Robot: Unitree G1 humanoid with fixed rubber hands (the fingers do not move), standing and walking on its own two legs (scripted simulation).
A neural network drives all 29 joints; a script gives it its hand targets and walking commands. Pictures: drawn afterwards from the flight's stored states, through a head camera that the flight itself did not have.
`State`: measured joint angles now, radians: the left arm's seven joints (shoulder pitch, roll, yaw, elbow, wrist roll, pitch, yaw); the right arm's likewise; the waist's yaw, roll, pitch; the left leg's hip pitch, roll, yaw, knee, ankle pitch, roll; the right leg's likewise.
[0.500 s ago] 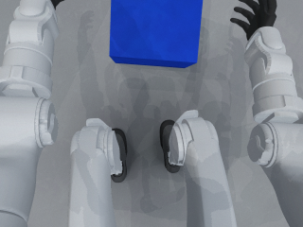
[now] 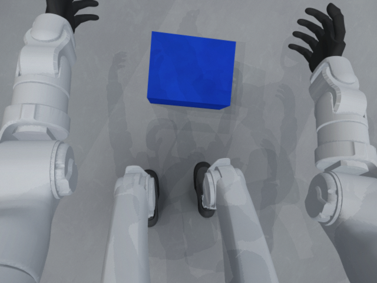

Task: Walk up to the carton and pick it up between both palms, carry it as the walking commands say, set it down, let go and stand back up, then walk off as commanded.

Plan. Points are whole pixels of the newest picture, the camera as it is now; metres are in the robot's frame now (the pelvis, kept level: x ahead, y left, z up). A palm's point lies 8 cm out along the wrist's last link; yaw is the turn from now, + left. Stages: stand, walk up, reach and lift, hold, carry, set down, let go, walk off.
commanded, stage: set down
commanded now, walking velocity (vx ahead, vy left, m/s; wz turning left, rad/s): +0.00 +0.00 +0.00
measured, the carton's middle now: (189, 75) +0.55 -0.06 -0.46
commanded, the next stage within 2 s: let go in 0.48 s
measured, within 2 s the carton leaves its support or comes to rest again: neither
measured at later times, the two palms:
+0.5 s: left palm out of the picture +0.56 +0.18 +0.03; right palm out of the picture +0.48 -0.26 +0.04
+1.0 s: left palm out of the picture +0.40 +0.20 +0.11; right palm out of the picture +0.35 -0.26 +0.12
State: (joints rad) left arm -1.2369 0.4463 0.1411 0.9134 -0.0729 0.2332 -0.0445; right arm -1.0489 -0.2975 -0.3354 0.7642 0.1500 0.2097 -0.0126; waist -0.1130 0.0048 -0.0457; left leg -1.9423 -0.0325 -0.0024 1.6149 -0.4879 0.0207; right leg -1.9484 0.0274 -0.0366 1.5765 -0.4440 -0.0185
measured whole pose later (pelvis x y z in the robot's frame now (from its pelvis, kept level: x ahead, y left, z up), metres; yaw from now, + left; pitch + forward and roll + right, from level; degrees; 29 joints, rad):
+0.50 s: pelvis +0.03 +0.00 +0.12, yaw +1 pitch +44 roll -1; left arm -1.13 0.39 0.23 1.00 0.03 0.17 -0.09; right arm -0.93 -0.22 -0.38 0.78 0.04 0.16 0.02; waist -0.12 0.03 -0.09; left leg -1.51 -0.04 -0.03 1.08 -0.33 0.01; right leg -1.52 0.03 -0.03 1.05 -0.30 -0.02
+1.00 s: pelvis +0.08 -0.01 +0.20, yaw +2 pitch +26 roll +0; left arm -0.32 0.20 0.16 0.59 0.05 0.10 0.01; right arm -0.19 -0.24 -0.15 0.52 0.02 0.07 0.12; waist -0.08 -0.01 -0.06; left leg -0.90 -0.03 -0.03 0.76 -0.31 0.00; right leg -0.91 0.04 -0.02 0.74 -0.29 -0.03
